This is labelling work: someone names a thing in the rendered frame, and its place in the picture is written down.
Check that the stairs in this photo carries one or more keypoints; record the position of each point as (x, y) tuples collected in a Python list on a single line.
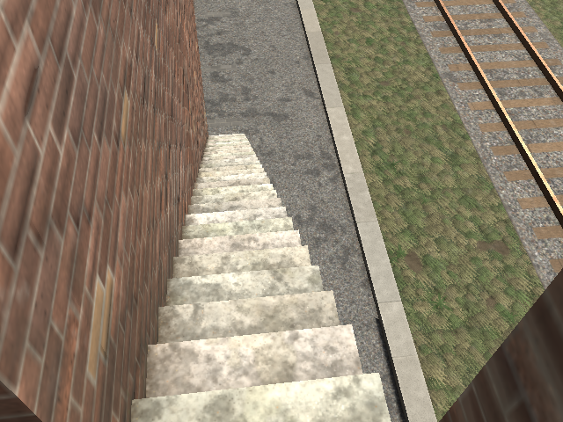
[(248, 333)]

